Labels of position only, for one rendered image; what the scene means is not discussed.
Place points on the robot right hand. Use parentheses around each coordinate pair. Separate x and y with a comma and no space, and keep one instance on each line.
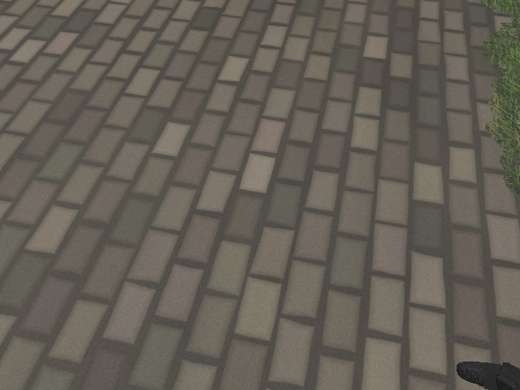
(490,375)

